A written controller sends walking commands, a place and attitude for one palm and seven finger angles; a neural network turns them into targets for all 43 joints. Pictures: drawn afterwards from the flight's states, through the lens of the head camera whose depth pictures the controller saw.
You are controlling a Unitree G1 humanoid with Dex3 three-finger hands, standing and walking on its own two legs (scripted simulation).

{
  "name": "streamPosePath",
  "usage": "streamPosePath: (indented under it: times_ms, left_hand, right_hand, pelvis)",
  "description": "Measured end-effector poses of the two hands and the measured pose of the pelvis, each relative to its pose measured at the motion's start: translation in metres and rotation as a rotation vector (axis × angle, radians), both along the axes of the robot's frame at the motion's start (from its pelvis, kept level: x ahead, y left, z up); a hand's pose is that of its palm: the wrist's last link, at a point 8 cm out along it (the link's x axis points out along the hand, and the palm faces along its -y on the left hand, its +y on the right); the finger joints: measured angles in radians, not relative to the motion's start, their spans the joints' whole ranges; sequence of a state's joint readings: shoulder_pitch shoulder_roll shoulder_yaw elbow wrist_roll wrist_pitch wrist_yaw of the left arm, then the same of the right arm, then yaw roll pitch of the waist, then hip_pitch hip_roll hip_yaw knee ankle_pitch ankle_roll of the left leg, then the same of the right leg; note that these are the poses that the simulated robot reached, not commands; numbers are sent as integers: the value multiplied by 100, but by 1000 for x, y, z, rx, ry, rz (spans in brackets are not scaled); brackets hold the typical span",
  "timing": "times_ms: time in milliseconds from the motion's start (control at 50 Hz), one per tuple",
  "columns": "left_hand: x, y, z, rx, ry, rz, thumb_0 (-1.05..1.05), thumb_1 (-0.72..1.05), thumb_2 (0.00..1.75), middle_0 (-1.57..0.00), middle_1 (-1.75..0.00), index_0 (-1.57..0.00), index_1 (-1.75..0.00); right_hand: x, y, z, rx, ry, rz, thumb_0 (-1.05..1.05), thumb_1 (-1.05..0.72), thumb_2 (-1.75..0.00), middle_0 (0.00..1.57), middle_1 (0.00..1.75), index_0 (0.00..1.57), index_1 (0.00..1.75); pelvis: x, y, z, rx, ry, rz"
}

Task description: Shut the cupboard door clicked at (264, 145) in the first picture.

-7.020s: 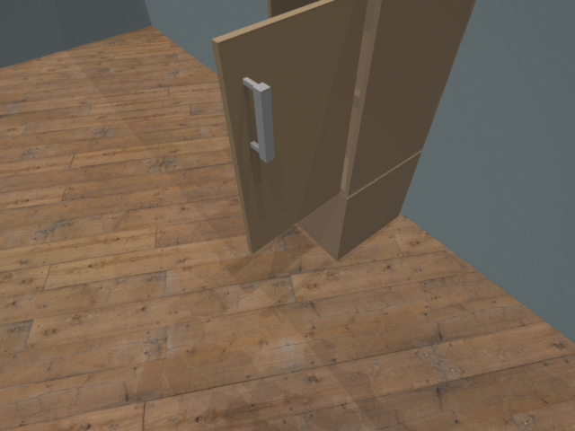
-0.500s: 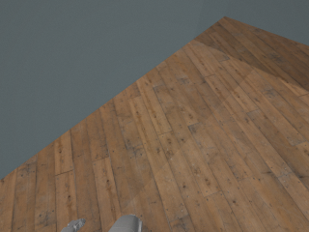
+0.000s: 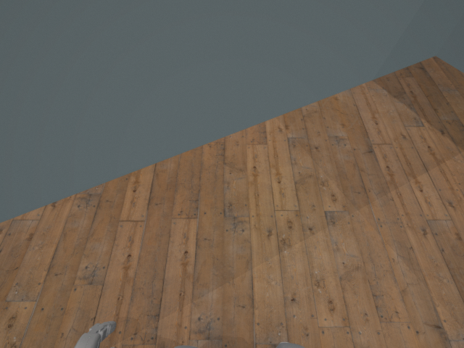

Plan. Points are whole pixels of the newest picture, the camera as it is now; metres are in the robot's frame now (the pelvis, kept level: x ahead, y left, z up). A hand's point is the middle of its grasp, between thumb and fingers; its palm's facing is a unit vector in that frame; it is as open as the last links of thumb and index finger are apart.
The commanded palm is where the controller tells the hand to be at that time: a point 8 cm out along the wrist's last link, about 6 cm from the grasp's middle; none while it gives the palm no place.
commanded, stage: walk to a spot facing it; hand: left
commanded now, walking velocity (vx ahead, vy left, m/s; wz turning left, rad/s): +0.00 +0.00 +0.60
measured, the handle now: out of the picture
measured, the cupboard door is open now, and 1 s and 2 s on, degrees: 93 93 93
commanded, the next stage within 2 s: none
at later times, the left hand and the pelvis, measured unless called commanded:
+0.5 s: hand out of the picture +0.00 +0.22 -0.18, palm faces +0.33 -0.91 -0.24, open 7.3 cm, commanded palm none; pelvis +0.00 +0.00 +0.00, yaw +18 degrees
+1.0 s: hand out of the picture -0.04 +0.17 -0.17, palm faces +0.59 -0.78 -0.20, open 7.3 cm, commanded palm none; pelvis +0.02 -0.03 +0.00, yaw +37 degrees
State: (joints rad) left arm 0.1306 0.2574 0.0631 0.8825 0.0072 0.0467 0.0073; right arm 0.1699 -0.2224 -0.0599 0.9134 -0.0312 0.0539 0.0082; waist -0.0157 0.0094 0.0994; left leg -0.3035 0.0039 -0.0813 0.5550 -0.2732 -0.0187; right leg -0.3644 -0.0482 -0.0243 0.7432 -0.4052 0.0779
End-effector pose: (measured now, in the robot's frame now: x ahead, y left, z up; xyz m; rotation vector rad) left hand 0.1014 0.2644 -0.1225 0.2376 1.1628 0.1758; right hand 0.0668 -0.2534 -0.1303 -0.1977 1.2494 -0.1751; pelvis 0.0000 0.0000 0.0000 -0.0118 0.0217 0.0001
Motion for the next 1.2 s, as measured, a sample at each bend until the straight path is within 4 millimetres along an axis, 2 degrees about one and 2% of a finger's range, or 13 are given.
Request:
streamPosePath:
  times_ms: [80, 180, 280, 360, 440, 520, 620, 720, 820, 940, 1060, 1120, 1200]
  left_hand:
    - [-5, -14, 3, 31, -56, 25, 1, 91, 90, -20, -30, -20, -30]
    - [-32, -29, 6, 3, -21, 94, 0, 91, 90, -20, -30, -20, -30]
    - [-66, -33, -6, -53, 24, 175, 0, 91, 90, -21, -30, -21, -30]
    - [-98, -19, -29, -88, 67, 260, 1, 91, 90, -21, -30, -21, -30]
    - [-119, -4, -34, -74, 126, 325, 1, 91, 90, -21, -30, -21, -30]
    - [-121, 3, -22, -55, 102, 370, 1, 91, 90, -20, -30, -20, -30]
    - [-109, 0, -6, -24, 36, 403, 1, 91, 90, -20, -30, -20, -30]
    - [-100, -15, 1, 27, -44, 435, 1, 91, 90, -20, -30, -20, -30]
    - [-117, -40, 7, 14, -28, 494, 0, 91, 90, -20, -30, -20, -30]
    - [-149, -61, -4, -57, 11, 586, 1, 91, 90, -21, -30, -21, -30]
    - [-201, -59, -34, -109, 71, 707, 1, 91, 90, -21, -30, -21, -30]
    - [-217, -53, -33, -101, 108, 754, 1, 91, 90, -21, -30, -21, -30]
    - [-221, -45, -19, -72, 84, 798, 1, 91, 90, -20, -30, -20, -30]
  right_hand:
    - [8, -19, -15, 18, 18, 24, 1, -90, -90, 20, 30, 20, 30]
    - [30, -24, -6, 16, 26, 79, 1, -91, -90, 20, 30, 20, 30]
    - [64, -7, 6, 7, -4, 181, 1, -91, -90, 20, 30, 20, 30]
    - [96, 16, 5, -19, -71, 277, 1, -91, -90, 20, 30, 20, 30]
    - [109, 32, 11, -37, -100, 336, 1, -90, -90, 20, 30, 20, 30]
    - [108, 38, 15, -37, -70, 374, 1, -90, -90, 20, 30, 20, 30]
    - [107, 33, 9, -15, -20, 405, 1, -90, -90, 20, 30, 20, 30]
    - [118, 17, -10, 15, 15, 428, 1, -90, -90, 21, 30, 20, 30]
    - [139, 14, -9, 14, 28, 479, 1, -90, -90, 20, 30, 20, 30]
    - [167, 42, 6, 9, 3, 581, 1, -91, -90, 20, 30, 20, 30]
    - [193, 92, 7, -13, -93, 720, 1, -91, -90, 20, 30, 20, 30]
    - [194, 105, 13, -22, -111, 759, 1, -90, -90, 20, 30, 20, 30]
    - [190, 112, 17, -24, -83, 798, 1, -90, -90, 20, 30, 20, 30]
  pelvis:
    - [0, -15, -8, 18, -6, 57]
    - [3, -19, 1, 33, -19, 130]
    - [5, -15, 3, 46, -15, 199]
    - [5, -2, -11, 21, -6, 255]
    - [4, 0, -11, 14, -3, 291]
    - [5, -3, -2, 3, 0, 332]
    - [10, -14, 3, -7, -2, 390]
    - [19, -35, -7, 18, 6, 453]
    - [21, -40, -1, 27, -17, 530]
    - [22, -35, 4, 48, -8, 611]
    - [14, -18, -13, 21, 0, 690]
    - [13, -17, -9, 11, 1, 716]
    - [15, -18, 0, 1, -2, 757]
